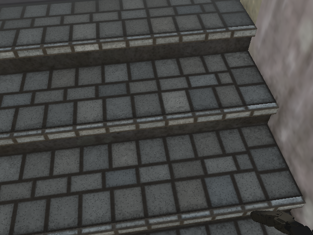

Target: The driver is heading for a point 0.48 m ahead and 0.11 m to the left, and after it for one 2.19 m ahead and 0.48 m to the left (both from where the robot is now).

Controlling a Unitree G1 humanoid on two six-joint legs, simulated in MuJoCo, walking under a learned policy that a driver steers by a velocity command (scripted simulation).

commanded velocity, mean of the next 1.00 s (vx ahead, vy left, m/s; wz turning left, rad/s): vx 0.50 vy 0.00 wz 0.38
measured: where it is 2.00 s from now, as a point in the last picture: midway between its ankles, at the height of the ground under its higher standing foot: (88, 56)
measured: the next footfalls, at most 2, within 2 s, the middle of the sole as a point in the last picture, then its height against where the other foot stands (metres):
right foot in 0.28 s outside the picture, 0.13 m higher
left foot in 0.74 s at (101, 194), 0.13 m higher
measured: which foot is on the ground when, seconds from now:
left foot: down 0.00-0.28, up 0.30-0.72, down 0.74-1.00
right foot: down 0.00-0.00, up 0.02-0.26, down 0.28-0.76, up 0.78-1.00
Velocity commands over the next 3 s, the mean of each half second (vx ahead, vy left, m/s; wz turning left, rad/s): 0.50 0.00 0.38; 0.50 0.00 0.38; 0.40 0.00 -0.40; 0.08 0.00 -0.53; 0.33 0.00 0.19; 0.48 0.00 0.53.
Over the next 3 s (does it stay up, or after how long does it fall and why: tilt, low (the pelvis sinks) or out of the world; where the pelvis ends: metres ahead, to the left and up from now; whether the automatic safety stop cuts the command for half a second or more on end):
stays up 1.22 0.37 0.52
